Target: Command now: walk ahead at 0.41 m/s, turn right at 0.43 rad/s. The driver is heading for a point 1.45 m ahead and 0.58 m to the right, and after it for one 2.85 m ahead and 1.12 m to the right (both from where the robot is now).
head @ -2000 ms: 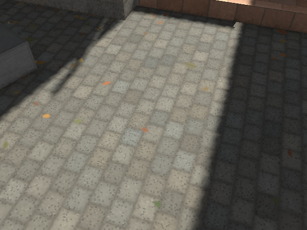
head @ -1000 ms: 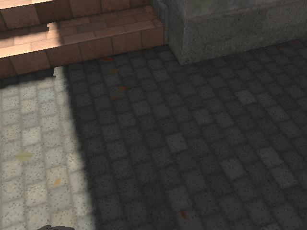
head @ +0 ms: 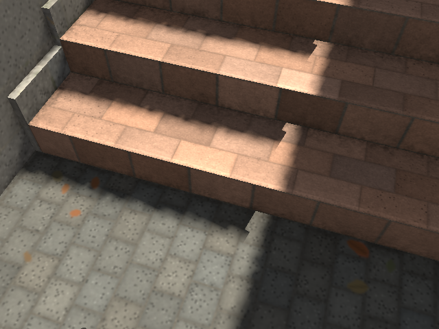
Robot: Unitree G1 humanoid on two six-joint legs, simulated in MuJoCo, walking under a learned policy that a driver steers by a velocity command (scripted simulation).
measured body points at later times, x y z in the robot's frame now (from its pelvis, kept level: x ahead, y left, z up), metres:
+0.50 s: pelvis +0.21 -0.01 +0.02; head +0.24 -0.05 +0.47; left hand +0.38 +0.26 -0.07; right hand +0.28 -0.33 -0.09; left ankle +0.37 +0.13 -0.66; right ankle +0.24 -0.06 -0.72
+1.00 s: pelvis +0.32 +0.03 +0.03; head +0.37 +0.04 +0.47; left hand +0.58 +0.19 -0.12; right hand +0.22 -0.24 -0.07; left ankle +0.39 +0.08 -0.72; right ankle +0.19 -0.07 -0.66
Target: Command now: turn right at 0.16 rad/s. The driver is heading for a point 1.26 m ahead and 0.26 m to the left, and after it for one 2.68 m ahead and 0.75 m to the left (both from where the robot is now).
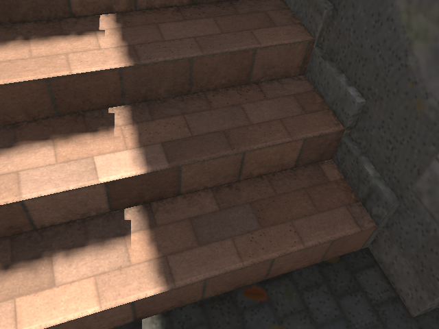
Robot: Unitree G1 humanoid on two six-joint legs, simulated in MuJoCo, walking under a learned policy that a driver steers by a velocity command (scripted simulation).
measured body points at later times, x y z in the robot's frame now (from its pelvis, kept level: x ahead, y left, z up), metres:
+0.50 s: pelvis +0.01 -0.02 +0.00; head +0.02 -0.02 +0.45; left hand +0.07 +0.23 -0.15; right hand +0.04 -0.27 -0.15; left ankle +0.02 +0.08 -0.75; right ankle -0.03 -0.12 -0.75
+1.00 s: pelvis +0.17 +0.07 +0.00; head +0.18 +0.09 +0.45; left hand +0.28 +0.34 -0.13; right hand +0.20 -0.20 -0.14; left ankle +0.12 +0.13 -0.75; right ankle +0.18 -0.08 -0.67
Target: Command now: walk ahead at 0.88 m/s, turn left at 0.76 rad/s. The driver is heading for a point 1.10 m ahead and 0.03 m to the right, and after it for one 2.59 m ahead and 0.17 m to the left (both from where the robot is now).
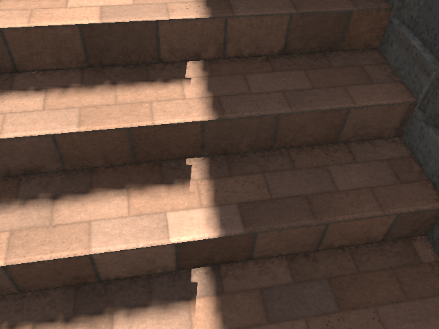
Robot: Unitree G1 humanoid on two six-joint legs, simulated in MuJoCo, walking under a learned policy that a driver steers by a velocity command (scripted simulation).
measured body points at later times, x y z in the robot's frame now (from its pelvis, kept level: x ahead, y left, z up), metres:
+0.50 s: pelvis +0.34 +0.06 +0.01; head +0.39 +0.08 +0.45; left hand +0.16 +0.24 -0.12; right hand +0.68 -0.01 +0.01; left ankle +0.45 +0.19 -0.58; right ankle +0.20 -0.13 -0.73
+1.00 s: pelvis +0.72 +0.11 +0.21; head +0.72 +0.13 +0.66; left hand +0.91 +0.33 +0.10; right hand +0.77 -0.15 +0.10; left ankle +0.59 +0.26 -0.30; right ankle +0.74 +0.11 -0.44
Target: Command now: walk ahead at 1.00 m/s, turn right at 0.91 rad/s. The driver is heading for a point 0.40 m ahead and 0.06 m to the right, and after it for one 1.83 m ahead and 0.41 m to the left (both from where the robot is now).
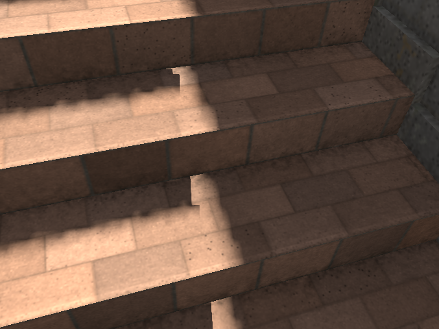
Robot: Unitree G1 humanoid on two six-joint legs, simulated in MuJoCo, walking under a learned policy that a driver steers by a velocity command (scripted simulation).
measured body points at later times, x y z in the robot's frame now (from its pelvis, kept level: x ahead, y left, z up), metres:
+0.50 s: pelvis +0.36 +0.04 +0.24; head +0.41 +0.02 +0.68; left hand +0.69 +0.16 +0.20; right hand +0.24 -0.22 +0.11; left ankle +0.32 +0.13 -0.49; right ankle +0.38 -0.09 -0.32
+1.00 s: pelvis +0.64 -0.03 +0.36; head +0.62 -0.01 +0.81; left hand +0.80 +0.22 +0.25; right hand +0.81 -0.33 +0.31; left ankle +0.66 +0.05 -0.15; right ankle +0.55 -0.14 -0.34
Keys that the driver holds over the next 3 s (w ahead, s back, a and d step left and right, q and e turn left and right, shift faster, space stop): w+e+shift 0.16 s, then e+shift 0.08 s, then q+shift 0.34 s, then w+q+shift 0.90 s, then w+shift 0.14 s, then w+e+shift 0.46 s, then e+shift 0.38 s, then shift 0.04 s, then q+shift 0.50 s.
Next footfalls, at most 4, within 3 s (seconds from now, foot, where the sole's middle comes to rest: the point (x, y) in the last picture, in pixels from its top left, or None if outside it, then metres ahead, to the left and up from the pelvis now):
0.28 left None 0.36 0.12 -0.53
0.72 right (298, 246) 0.59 -0.15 -0.38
1.20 left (195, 107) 0.91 0.11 -0.23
1.62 right None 1.29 0.15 -0.07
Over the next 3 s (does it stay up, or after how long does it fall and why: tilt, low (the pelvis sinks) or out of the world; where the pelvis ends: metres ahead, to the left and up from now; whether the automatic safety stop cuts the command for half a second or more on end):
stays up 1.85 0.60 0.99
